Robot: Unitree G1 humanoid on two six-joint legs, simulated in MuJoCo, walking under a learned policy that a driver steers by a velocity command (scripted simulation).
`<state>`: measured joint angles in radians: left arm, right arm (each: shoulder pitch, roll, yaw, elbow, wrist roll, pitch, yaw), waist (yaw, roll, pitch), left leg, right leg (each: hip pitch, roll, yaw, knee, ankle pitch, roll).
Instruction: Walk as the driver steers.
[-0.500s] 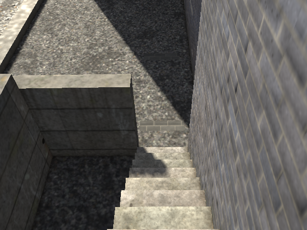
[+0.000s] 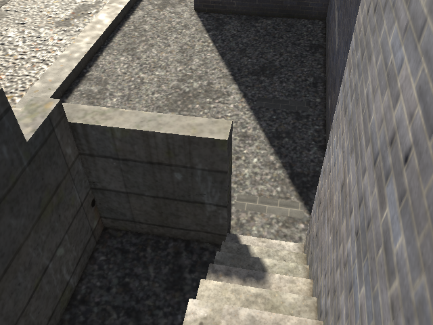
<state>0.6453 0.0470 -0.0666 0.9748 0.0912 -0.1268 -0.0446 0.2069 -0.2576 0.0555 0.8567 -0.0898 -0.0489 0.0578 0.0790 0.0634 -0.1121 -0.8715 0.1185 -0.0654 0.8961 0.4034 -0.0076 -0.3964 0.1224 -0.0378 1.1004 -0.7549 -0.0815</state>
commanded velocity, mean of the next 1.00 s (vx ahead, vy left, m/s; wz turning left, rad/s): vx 0.50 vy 0.00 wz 0.00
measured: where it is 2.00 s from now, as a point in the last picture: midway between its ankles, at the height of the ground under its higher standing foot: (255, 317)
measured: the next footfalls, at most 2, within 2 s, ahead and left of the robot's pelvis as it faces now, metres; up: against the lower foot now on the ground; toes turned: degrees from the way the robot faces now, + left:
left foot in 0.16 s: +0.20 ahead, +0.14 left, -0.20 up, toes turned +4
right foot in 0.68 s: +0.40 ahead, -0.10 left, -0.41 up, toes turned +0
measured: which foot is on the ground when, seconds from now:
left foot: up 0.00-0.14, down 0.16-0.68, up 0.70-1.00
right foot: down 0.00-0.14, up 0.16-0.66, down 0.68-1.00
